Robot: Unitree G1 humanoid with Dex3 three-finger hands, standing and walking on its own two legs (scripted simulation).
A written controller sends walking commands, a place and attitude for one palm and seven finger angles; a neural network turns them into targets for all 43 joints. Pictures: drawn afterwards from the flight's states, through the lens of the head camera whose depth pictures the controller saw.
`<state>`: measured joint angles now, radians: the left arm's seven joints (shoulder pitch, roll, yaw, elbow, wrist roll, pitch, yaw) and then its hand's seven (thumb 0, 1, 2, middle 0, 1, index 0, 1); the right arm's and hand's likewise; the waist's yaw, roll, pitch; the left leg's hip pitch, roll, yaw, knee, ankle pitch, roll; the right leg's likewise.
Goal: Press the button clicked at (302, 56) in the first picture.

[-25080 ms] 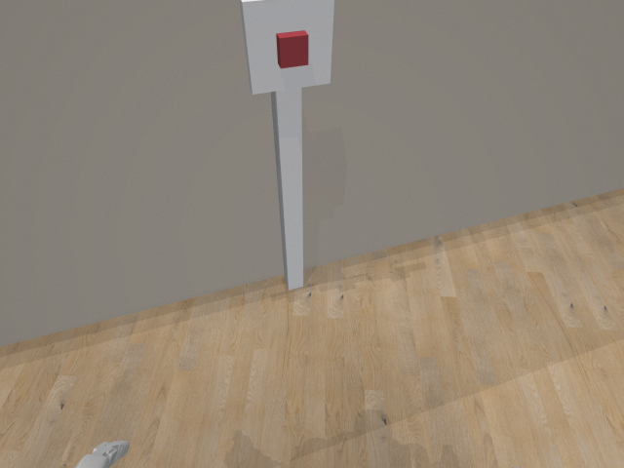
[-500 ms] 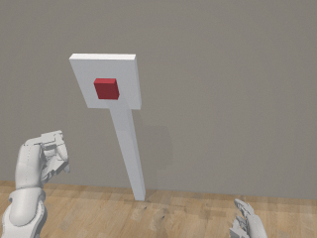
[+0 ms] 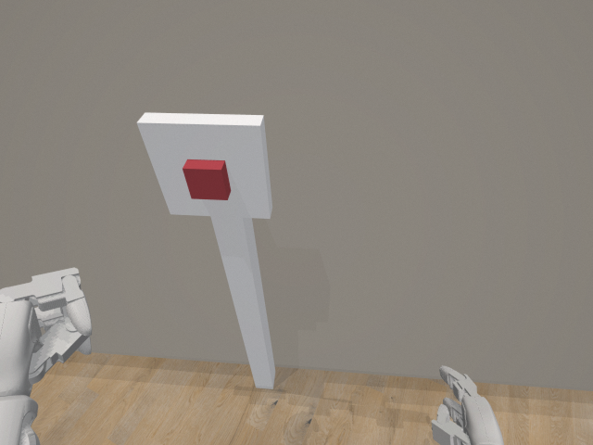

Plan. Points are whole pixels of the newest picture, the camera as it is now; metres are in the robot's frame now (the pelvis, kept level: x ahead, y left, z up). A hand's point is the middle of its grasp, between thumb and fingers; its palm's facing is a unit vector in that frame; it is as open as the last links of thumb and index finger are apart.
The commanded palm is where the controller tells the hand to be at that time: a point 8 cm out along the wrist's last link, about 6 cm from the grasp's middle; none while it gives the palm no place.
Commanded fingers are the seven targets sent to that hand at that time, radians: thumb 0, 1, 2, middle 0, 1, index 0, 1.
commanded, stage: draw the hand back to the body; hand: left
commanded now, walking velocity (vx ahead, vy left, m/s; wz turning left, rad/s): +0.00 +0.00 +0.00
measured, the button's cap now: (208, 178) +0.44 +0.20 +0.15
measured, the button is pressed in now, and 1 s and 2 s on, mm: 0 0 0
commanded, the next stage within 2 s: step back with the hand held close in 0.14 s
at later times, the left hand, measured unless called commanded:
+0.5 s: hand (99, 337) +0.17 +0.23 +0.14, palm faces +0.31 -0.83 -0.46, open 3.1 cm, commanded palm +0.11 +0.28 +0.17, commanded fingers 0.00 0.90 0.90 -1.30 -1.50 -1.30 -1.50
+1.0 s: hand out of the picture +0.07 +0.27 +0.15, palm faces +0.39 -0.81 -0.44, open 3.1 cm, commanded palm +0.01 +0.31 +0.17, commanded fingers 0.00 0.90 0.90 -1.30 -1.50 -1.30 -1.50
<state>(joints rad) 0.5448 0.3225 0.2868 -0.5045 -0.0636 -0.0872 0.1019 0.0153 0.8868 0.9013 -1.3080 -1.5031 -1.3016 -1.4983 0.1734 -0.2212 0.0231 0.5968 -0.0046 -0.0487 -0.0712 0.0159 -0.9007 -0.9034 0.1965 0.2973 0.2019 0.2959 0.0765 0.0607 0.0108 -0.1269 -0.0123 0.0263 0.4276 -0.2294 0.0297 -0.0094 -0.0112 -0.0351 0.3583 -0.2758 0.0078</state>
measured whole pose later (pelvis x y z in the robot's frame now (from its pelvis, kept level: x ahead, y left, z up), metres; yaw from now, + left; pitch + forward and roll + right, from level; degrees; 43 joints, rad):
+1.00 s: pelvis -0.11 +0.02 -0.02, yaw +2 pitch -1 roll -3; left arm 0.63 0.38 0.36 -0.63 -0.03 -0.22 0.15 0.02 0.88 0.90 -1.31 -1.50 -1.30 -1.50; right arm 0.22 -0.21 0.00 0.54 0.00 -0.02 -0.07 0.01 -0.90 -0.90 0.20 0.30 0.20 0.30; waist 0.01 0.02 0.03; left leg -0.48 -0.02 0.00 0.64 -0.28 0.03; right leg -0.33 0.00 -0.04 0.53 -0.18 0.01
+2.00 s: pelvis -0.38 +0.13 -0.02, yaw -1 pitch +1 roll -2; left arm 0.51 0.36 0.40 -0.57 -0.03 -0.19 0.16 0.01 0.88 0.90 -1.31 -1.50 -1.31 -1.50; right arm 0.28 -0.22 -0.02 0.63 -0.01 -0.09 -0.10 0.02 -0.90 -0.90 0.20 0.30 0.20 0.30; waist 0.00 -0.04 -0.12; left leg -0.30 0.08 -0.02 0.66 -0.42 0.03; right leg -0.41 -0.03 -0.12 0.71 -0.46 -0.06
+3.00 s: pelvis -0.34 +0.14 +0.00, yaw +2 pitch +0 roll +0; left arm 0.65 0.38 0.35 -0.57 -0.03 -0.21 0.14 0.02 0.88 0.90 -1.31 -1.50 -1.30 -1.50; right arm 0.19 -0.19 0.00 0.59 0.01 -0.06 -0.06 0.02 -0.90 -0.90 0.20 0.30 0.20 0.30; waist 0.01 0.00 0.05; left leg -0.23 0.01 0.07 0.49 -0.26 0.02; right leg -0.18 0.00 -0.06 0.47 -0.29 -0.01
